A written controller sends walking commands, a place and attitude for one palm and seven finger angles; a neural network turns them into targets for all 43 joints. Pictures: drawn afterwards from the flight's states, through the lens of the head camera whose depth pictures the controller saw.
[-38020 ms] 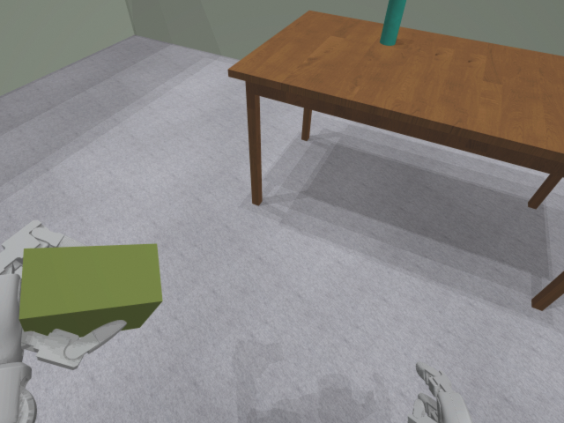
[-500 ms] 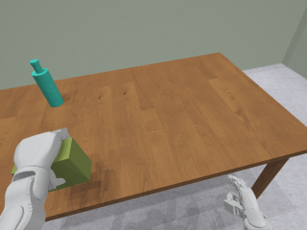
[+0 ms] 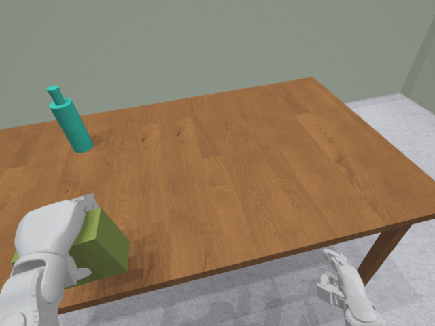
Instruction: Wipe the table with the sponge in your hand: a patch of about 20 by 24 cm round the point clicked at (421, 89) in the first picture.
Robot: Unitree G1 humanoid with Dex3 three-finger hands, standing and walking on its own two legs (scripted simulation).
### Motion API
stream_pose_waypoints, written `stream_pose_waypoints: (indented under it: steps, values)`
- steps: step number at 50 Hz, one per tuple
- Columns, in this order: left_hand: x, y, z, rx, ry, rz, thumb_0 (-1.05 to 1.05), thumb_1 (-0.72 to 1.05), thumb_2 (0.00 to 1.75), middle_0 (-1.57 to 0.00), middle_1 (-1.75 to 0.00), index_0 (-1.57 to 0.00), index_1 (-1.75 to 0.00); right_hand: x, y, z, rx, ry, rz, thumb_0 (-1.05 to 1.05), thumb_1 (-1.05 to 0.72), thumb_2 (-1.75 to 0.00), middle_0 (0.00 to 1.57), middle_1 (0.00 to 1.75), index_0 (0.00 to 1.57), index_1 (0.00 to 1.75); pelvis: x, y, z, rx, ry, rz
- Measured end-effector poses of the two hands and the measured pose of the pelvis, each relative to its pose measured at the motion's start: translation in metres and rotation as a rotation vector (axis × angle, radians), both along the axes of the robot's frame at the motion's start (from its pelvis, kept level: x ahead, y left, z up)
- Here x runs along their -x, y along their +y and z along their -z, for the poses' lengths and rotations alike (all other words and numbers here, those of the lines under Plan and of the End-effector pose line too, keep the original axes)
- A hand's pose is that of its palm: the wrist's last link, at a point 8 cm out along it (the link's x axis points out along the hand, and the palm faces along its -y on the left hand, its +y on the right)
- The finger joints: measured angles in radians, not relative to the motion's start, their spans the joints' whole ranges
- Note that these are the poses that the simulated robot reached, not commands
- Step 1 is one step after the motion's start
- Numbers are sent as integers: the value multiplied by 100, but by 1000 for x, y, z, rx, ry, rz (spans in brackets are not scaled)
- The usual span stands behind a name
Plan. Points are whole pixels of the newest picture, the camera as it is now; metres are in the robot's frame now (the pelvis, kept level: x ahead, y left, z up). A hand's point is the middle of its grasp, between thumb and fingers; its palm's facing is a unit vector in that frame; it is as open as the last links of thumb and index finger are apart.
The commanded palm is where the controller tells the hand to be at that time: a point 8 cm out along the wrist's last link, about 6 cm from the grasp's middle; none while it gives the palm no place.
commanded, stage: bring the sponge back beside the body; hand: left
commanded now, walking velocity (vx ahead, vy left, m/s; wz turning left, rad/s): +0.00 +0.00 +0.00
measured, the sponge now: (83, 255) +0.18 +0.28 +0.06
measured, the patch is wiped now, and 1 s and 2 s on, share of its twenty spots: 1.00 1.00 1.00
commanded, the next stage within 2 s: step back with the hand held close in 0.32 s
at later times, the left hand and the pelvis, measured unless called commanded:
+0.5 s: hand (81, 241) +0.19 +0.27 +0.11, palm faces +0.18 -0.49 -0.86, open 10.1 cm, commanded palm +0.15 +0.28 +0.17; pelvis -0.01 +0.00 +0.00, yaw +0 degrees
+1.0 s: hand (64, 242) +0.16 +0.26 +0.15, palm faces +0.38 -0.84 -0.40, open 10.1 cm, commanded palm +0.12 +0.30 +0.17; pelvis -0.04 +0.02 -0.02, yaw +1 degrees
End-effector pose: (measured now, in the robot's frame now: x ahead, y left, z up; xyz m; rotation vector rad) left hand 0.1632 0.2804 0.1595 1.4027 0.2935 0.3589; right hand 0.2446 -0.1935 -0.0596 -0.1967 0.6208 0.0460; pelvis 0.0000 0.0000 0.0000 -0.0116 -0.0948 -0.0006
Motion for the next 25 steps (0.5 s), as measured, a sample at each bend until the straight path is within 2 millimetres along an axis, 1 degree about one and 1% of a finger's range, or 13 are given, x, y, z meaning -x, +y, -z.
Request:
stream_pose_waypoints:
  steps: [10,18,23,25]
  values:
    - [3,1,2,0,1,0,-1,-51,106,-72,-133,-75,-133,3,3,-4,-1,-20,-6,1,-91,-90,21,30,19,30,5,-1,0,0,-7,0]
    - [6,-2,1,0,-7,15,-1,-51,106,-72,-133,-75,-133,4,3,-7,-2,-34,-6,1,-91,-90,21,30,20,30,8,0,0,1,-10,2]
    - [7,1,2,-8,-3,5,-1,-51,106,-72,-132,-75,-133,6,3,-6,1,-28,-6,1,-91,-90,21,30,20,30,9,0,0,1,-10,2]
    - [6,5,2,375,-135,48,-1,-51,106,-72,-132,-75,-133,9,4,-9,4,-47,-4,1,-91,-90,21,30,20,30,11,0,2,7,5,-3]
